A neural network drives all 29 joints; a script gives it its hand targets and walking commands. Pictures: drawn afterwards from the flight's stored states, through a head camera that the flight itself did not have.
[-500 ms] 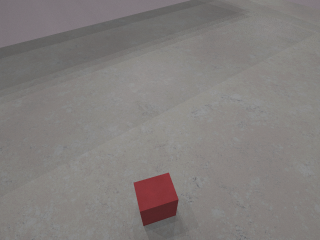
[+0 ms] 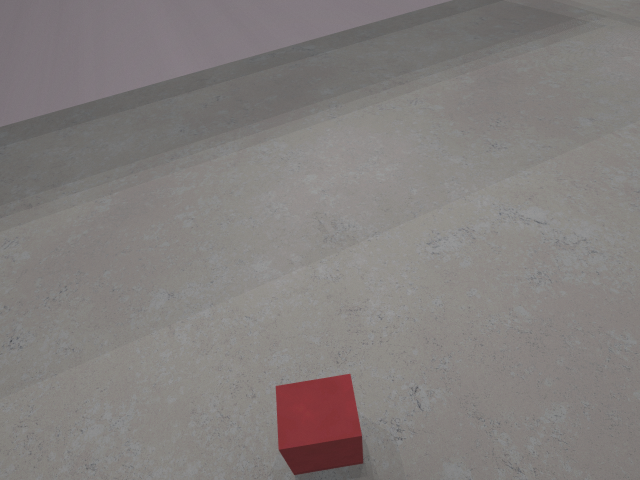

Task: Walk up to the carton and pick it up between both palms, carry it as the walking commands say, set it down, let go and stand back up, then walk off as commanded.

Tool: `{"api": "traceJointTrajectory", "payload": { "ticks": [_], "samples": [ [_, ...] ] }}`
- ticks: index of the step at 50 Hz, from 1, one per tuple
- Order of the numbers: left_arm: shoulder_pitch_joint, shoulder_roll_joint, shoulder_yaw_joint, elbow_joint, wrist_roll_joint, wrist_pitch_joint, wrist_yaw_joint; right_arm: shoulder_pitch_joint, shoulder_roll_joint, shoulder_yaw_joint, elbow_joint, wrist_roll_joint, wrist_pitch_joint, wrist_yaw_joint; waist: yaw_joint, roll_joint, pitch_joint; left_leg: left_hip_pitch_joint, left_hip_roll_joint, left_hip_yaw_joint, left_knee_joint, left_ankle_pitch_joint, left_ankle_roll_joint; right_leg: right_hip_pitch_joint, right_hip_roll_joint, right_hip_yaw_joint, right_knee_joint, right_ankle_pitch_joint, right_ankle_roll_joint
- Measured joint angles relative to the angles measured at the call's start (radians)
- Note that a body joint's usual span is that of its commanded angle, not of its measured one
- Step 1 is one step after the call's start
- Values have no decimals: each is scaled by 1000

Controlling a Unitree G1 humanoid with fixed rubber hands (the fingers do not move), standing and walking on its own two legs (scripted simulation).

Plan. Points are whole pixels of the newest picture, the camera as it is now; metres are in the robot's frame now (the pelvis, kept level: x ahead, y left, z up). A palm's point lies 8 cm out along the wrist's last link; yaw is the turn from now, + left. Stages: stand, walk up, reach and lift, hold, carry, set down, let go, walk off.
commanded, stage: walk up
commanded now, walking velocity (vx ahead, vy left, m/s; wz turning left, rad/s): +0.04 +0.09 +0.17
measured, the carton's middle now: (321, 426) +0.40 +0.08 -0.65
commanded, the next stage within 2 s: none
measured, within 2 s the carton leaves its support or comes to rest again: neither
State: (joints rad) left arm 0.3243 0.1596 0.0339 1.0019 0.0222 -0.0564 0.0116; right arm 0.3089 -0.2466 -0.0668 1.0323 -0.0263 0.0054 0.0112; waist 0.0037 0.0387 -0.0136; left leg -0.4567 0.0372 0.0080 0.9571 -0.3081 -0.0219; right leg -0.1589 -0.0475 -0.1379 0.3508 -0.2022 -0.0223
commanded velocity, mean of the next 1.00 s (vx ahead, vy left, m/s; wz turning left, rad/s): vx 0.00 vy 0.06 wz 0.06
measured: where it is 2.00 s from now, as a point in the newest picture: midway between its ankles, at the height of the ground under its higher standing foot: outside the picture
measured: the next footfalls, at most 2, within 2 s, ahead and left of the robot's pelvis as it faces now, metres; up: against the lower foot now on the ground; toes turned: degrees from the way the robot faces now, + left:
left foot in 0.42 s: +0.10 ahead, +0.20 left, +0.00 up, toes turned +6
right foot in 0.72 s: +0.05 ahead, -0.04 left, +0.00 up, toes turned -1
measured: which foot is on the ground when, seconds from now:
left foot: up 0.00-0.40, down 0.42-1.00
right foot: down 0.00-0.42, up 0.44-0.70, down 0.72-1.00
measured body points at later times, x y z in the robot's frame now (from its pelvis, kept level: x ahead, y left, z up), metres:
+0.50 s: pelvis +0.03 +0.07 -0.02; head +0.06 +0.10 +0.43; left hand -0.04 +0.31 -0.17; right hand +0.18 -0.14 -0.15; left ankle +0.06 +0.20 -0.75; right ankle +0.00 -0.08 -0.73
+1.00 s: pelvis +0.02 +0.08 +0.00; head +0.03 +0.07 +0.45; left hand +0.02 +0.31 -0.16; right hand +0.04 -0.16 -0.16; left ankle +0.06 +0.20 -0.75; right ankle +0.01 -0.04 -0.75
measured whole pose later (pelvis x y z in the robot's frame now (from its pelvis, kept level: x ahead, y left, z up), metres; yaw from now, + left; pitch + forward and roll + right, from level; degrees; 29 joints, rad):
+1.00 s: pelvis +0.02 +0.08 +0.00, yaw +2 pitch -1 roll +0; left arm 0.29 0.16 0.01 1.10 0.01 -0.01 0.03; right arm 0.26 -0.17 -0.02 1.11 -0.02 -0.01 -0.02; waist 0.00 0.02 0.01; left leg -0.22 0.04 0.06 0.37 -0.14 -0.01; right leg -0.13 0.00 -0.04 0.37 -0.22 -0.01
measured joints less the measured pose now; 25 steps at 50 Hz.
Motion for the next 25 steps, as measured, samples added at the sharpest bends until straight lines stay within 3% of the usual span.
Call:
{"api": "traceJointTrajectory", "payload": {
  "ticks": [7,11,17,21,23,25],
  "samples": [
    [91,-21,-28,-7,-14,9,40,-131,-20,-17,-37,5,62,-1,41,15,51,-109,-68,-36,188,18,-23,-13,-52,2,87,-67,9],
    [125,-4,-23,-9,-3,21,53,-185,-17,-19,-61,0,83,5,49,13,68,-121,-73,-49,176,38,-42,-20,-78,-10,131,-100,21],
    [134,15,-1,-1,10,25,48,-261,10,-4,-84,10,88,12,73,-6,92,-36,-22,-1,-64,12,-46,-13,-103,-20,140,-108,52],
    [136,26,4,12,2,39,19,-275,42,23,-92,23,42,3,75,-24,87,156,10,29,-431,127,-18,-19,-97,-14,189,-138,81],
    [106,40,4,19,-4,57,13,-260,68,38,-84,17,15,-9,71,-59,96,169,1,38,-433,56,0,-49,-91,29,276,-264,68],
    [74,46,9,16,-11,81,12,-239,89,55,-71,14,5,-19,69,-80,101,186,-2,43,-449,81,17,-74,-61,78,336,-317,50]
  ]
}}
